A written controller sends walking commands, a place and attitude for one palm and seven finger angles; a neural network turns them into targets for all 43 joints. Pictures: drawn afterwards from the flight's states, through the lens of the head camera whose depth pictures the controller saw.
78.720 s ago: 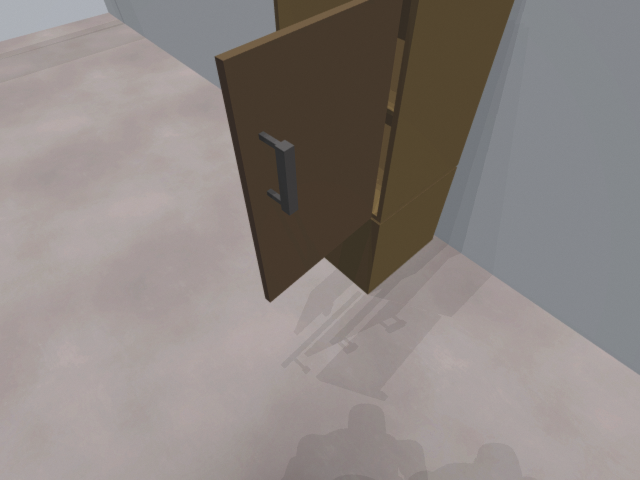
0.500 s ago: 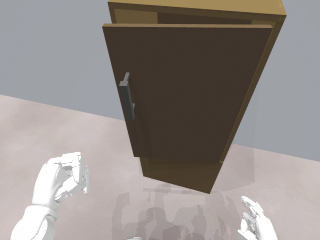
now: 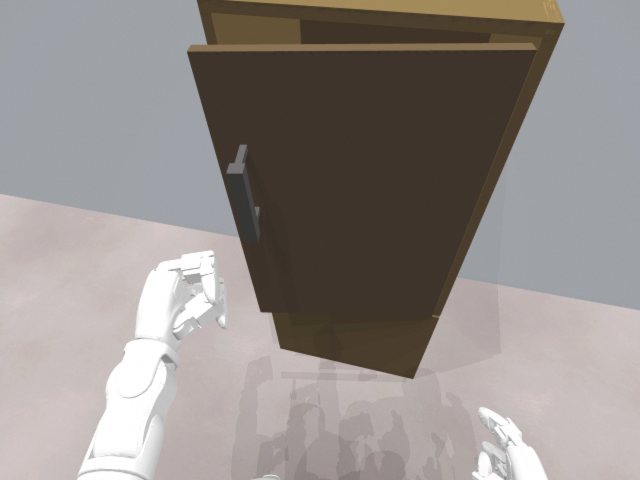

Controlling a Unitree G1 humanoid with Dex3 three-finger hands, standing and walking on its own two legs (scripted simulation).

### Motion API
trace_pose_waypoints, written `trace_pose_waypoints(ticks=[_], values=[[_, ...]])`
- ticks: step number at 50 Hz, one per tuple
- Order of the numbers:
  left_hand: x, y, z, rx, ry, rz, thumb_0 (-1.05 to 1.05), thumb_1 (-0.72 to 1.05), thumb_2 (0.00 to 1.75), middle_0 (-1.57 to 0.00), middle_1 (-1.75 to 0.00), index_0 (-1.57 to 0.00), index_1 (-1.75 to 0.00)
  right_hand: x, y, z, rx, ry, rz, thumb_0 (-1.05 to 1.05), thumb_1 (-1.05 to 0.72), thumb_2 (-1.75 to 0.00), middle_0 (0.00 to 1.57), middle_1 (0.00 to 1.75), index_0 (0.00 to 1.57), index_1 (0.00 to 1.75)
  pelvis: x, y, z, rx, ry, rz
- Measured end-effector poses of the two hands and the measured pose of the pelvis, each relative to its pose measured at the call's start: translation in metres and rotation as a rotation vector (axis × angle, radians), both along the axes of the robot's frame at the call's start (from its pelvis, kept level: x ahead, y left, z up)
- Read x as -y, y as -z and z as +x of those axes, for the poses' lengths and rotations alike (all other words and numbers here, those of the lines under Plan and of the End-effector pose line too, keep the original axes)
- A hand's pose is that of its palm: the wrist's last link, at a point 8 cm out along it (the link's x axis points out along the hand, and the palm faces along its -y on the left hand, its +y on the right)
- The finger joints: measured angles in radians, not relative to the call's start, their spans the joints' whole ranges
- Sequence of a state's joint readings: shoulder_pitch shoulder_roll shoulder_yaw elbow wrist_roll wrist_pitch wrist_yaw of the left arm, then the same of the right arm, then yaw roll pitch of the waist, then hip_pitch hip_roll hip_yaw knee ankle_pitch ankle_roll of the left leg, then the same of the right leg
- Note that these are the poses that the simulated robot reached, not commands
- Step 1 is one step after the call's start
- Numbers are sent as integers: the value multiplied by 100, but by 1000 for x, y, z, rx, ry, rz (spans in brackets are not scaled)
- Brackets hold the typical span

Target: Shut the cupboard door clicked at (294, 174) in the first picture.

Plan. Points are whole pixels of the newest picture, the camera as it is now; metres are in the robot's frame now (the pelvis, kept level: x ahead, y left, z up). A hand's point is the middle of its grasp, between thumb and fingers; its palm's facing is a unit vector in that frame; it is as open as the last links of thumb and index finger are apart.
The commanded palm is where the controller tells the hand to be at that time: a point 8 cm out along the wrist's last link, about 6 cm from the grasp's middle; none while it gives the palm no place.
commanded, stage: bring the fist close to the handle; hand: left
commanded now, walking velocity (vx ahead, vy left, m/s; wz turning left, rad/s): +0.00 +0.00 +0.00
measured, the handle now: (247, 195) +0.48 +0.13 +0.09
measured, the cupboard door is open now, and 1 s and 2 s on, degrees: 12 12 0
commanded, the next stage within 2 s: push the door shut along its arc in 0.84 s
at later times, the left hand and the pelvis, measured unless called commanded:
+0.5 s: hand (268, 251) +0.38 +0.09 +0.09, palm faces -0.03 -1.00 -0.01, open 3.1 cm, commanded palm +0.35 +0.15 +0.09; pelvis +0.00 +0.00 +0.00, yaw -1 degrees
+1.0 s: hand (267, 253) +0.37 +0.09 +0.09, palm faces -0.03 -1.00 -0.02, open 3.1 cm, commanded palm +0.36 +0.15 +0.09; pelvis -0.01 -0.01 +0.00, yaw -1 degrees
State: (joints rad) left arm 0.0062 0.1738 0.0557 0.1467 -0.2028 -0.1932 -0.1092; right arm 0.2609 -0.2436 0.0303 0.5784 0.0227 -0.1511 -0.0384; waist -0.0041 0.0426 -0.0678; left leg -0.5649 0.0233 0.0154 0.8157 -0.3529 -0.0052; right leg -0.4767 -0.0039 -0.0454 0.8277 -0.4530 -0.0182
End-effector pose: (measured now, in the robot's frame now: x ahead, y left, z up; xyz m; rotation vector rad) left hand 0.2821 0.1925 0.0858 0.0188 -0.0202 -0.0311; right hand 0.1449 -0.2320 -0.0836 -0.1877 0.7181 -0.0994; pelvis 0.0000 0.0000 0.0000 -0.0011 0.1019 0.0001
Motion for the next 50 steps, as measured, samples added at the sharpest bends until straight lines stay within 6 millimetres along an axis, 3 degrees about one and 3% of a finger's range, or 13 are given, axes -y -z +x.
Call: trace_pose_waypoints(ticks=[15,27,37,50], values=[[28,-3,46,7,7,-3,1,90,90,-130,-150,-130,-150,4,8,-11,-71,26,10,1,-90,-90,20,30,20,30,1,-1,-1,-10,6,2],[48,-2,80,-1,-10,-10,1,90,90,-130,-150,-130,-150,16,18,-40,-167,72,13,1,-90,-90,20,30,20,30,6,0,-3,-32,20,9],[36,0,72,4,-26,-2,1,90,90,-130,-150,-130,-150,25,21,-58,-225,104,13,1,-91,-90,20,30,20,30,9,-2,-2,-30,25,10],[48,-1,72,14,-3,-4,1,90,90,-130,-150,-130,-150,21,17,-40,-172,84,15,1,-91,-90,20,30,20,30,7,-1,-5,-28,19,8]])
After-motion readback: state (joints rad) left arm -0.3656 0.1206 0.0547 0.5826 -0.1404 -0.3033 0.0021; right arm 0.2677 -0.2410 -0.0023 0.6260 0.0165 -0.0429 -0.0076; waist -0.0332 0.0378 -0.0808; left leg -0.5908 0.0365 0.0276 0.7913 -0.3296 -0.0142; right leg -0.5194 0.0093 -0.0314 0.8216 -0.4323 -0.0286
